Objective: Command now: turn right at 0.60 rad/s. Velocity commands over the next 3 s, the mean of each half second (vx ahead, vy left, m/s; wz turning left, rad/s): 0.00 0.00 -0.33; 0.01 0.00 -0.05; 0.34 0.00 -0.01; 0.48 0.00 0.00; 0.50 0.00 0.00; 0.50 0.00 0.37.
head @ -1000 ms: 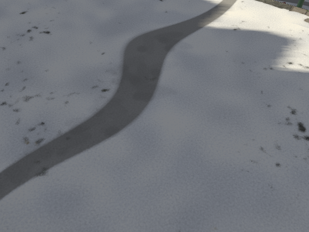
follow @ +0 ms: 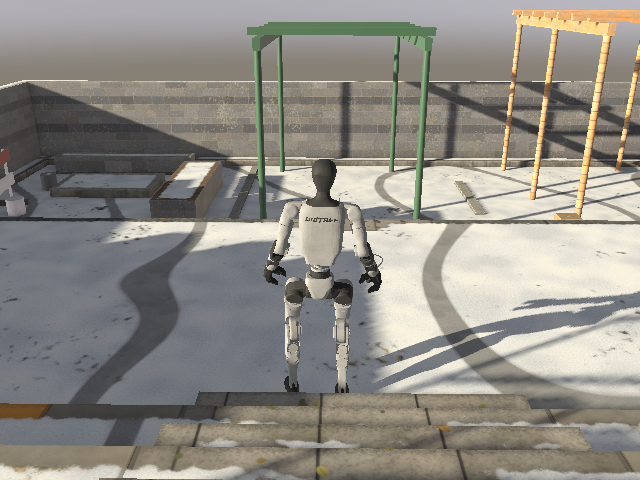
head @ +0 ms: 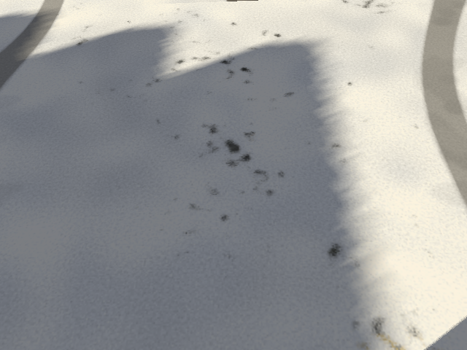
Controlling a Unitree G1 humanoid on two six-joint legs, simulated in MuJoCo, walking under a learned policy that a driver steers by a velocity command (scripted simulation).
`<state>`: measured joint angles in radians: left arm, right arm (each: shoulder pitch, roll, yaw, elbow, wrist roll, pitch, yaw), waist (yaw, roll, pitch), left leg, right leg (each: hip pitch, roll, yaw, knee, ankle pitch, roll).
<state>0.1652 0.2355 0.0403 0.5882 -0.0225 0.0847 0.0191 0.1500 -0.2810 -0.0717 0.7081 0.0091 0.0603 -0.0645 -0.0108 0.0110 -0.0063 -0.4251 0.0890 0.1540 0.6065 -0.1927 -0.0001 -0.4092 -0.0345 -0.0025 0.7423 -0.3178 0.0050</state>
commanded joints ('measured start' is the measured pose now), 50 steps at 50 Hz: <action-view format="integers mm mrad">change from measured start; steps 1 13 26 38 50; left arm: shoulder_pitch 160 8 45 78 119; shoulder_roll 203 88 60 1 32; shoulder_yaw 76 20 24 36 56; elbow -10 -15 86 172 272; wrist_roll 18 25 28 21 -3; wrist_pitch -14 -57 -90 -69 -74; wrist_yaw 9 31 -21 -6 16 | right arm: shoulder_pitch -1 -127 0 46 93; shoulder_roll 3 -19 -28 -24 -23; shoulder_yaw -10 -11 -17 -7 -12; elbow -66 -82 -2 69 159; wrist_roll -15 -28 -22 -13 12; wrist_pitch -11 -16 -62 -70 -64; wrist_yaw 16 11 64 39 28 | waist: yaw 25 22 -12 7 10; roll -247 -130 33 -7 -24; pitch -15 -86 -103 -38 14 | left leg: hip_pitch -361 -305 255 241 211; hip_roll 3 -34 -3 -27 -99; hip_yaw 16 -235 -230 -211 -170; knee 390 412 -85 -88 -66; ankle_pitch -391 145 143 162 -290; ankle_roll -64 -79 -17 -10 35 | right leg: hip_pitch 325 197 113 177 153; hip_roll -202 -95 19 40 78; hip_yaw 407 293 217 167 126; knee -318 -362 -282 -252 -241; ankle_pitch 114 147 202 313 -159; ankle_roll -176 -140 -60 -60 -82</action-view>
